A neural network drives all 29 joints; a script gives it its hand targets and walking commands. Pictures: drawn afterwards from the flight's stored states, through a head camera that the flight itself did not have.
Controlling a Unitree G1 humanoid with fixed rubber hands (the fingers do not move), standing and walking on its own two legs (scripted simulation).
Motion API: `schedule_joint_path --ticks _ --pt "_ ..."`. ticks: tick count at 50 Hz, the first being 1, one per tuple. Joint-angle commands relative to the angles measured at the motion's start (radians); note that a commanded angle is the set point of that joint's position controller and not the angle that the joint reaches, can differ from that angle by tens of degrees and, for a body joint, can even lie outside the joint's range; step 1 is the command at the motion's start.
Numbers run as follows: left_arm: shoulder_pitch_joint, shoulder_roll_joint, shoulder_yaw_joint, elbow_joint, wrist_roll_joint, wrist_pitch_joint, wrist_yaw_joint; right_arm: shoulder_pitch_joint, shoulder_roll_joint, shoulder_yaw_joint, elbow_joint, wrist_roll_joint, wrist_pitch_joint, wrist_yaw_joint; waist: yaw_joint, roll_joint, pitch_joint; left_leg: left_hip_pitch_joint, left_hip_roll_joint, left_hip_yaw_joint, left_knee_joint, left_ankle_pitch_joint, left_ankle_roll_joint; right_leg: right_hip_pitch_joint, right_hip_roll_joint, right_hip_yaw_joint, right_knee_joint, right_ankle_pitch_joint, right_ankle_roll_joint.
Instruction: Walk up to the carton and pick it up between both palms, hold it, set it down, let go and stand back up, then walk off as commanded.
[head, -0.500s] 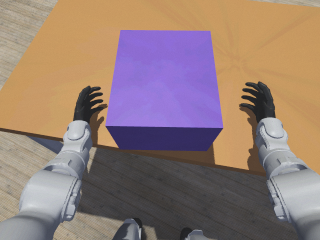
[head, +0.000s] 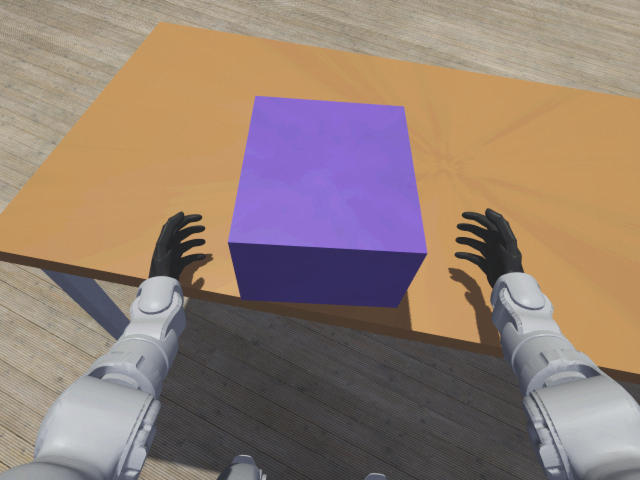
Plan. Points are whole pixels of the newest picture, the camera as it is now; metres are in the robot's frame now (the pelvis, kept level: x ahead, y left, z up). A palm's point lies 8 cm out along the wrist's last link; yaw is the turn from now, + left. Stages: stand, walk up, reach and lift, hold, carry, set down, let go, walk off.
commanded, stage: set down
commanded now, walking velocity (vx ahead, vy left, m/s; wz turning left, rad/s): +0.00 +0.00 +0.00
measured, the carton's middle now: (325, 200) +0.52 +0.03 +0.00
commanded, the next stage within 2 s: none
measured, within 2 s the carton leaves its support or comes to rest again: neither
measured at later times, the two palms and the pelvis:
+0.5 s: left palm (155, 308) +0.31 +0.23 +0.01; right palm (548, 337) +0.32 -0.25 +0.03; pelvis +0.03 +0.00 +0.04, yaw +0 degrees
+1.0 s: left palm (122, 380) +0.22 +0.23 +0.02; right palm (552, 420) +0.22 -0.23 +0.03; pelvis +0.04 +0.01 +0.05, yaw -1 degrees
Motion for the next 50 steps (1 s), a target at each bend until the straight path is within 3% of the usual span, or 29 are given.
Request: schedule_joint_path --ticks 1,6,10,14,17,21,26,33,37,42,50 --pt "-0.323 0.108 0.039 -0.266 0.040 -0.050 -0.002 -0.328 -0.198 -0.034 -0.134 0.017 -0.079 0.000 0.006 0.126 -0.536 0.507 -0.066 0.048 -0.068 0.200 -0.033 0.213 0.063 -0.051 -0.157 0.115 -0.001" --pt "-0.115 0.113 0.120 -0.466 0.106 -0.020 -0.014 -0.150 -0.219 -0.071 -0.214 0.004 -0.134 -0.016 -0.014 0.102 -0.569 0.617 -0.076 0.041 -0.078 0.433 -0.047 0.365 0.081 -0.056 -0.199 0.323 0.015" --pt "0.026 0.103 0.164 -0.602 0.133 0.013 -0.025 -0.042 -0.235 -0.110 -0.304 -0.020 -0.161 -0.024 -0.044 0.051 -0.488 0.639 -0.083 0.031 -0.124 0.493 -0.037 0.479 0.091 -0.048 -0.241 0.435 0.024" --pt "0.139 0.084 0.170 -0.666 0.129 0.039 -0.035 0.041 -0.203 -0.126 -0.394 -0.049 -0.158 -0.016 -0.059 -0.003 -0.352 0.610 -0.087 0.031 -0.193 0.404 -0.011 0.551 0.084 -0.030 -0.291 0.408 0.022" --pt "0.169 0.081 0.169 -0.685 0.119 0.041 -0.035 0.083 -0.166 -0.123 -0.468 -0.062 -0.147 -0.005 -0.049 -0.010 -0.311 0.585 -0.090 0.035 -0.231 0.333 0.005 0.588 0.071 -0.012 -0.312 0.361 0.022" --pt "0.270 0.083 0.191 -0.734 0.137 0.045 -0.038 0.208 -0.133 -0.095 -0.543 -0.051 -0.135 0.005 -0.022 0.016 -0.257 0.619 -0.095 0.046 -0.269 0.335 0.008 0.659 0.057 0.012 -0.337 0.381 0.020" --pt "0.373 0.064 0.192 -0.814 0.166 0.067 -0.032 0.317 -0.123 -0.100 -0.610 -0.059 -0.110 0.010 -0.010 0.063 -0.145 0.672 -0.093 0.047 -0.320 0.300 0.007 0.676 0.050 0.020 -0.381 0.301 0.005" --pt "0.654 0.023 0.206 -0.965 0.218 0.121 -0.023 0.590 -0.136 -0.146 -0.730 -0.094 -0.107 -0.010 -0.029 0.035 -0.003 0.785 -0.091 0.040 -0.364 0.358 0.007 0.712 0.057 0.007 -0.443 0.315 -0.009" --pt "0.635 0.033 0.194 -1.020 0.214 0.145 -0.013 0.601 -0.116 -0.192 -0.819 -0.142 -0.084 -0.017 -0.042 0.019 0.052 0.777 -0.087 0.045 -0.391 0.261 0.017 0.659 0.055 0.010 -0.475 0.170 -0.018" --pt "0.704 0.033 0.170 -1.174 0.198 0.148 0.016 0.726 -0.080 -0.216 -0.974 -0.158 -0.052 -0.018 -0.026 0.027 0.062 0.849 -0.074 0.055 -0.412 0.231 0.011 0.631 0.053 0.018 -0.505 0.102 -0.032" --pt "0.832 0.035 0.152 -1.166 0.206 0.206 0.014 0.894 -0.044 -0.212 -1.024 -0.172 0.026 -0.011 -0.020 0.055 0.184 0.875 -0.072 0.062 -0.446 0.160 0.006 0.619 0.040 0.034 -0.546 0.050 -0.042"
